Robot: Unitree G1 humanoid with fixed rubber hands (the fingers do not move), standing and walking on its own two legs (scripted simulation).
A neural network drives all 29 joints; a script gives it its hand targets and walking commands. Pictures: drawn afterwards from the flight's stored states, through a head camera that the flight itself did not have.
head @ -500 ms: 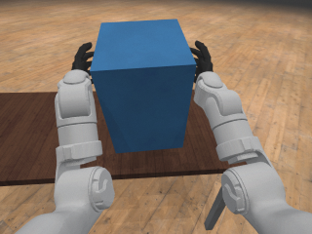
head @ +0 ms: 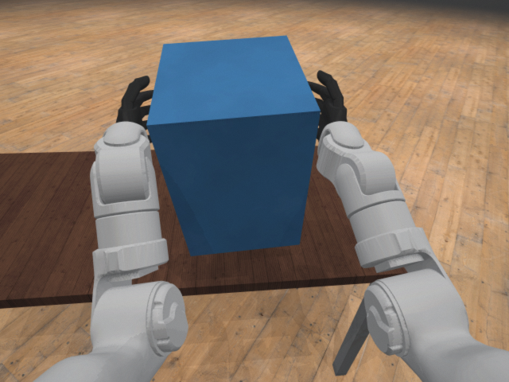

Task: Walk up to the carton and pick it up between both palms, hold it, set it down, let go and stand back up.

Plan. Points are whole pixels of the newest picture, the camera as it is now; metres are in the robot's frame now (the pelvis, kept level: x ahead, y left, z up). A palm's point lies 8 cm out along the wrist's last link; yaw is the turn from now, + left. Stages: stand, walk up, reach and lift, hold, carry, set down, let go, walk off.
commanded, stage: hold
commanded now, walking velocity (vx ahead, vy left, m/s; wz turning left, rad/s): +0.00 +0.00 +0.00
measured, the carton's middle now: (236, 151) +0.39 +0.01 +0.22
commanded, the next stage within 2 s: none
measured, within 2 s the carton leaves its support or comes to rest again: neither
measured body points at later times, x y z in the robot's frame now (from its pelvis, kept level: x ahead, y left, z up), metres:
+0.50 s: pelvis +0.00 +0.00 +0.00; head -0.07 +0.02 +0.44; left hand +0.39 +0.14 +0.28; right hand +0.38 -0.13 +0.27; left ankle +0.03 +0.11 -0.75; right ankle +0.02 -0.08 -0.75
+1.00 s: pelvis +0.01 +0.01 +0.00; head -0.07 +0.02 +0.44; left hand +0.38 +0.15 +0.27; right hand +0.37 -0.13 +0.27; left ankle +0.03 +0.11 -0.75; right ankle +0.02 -0.08 -0.75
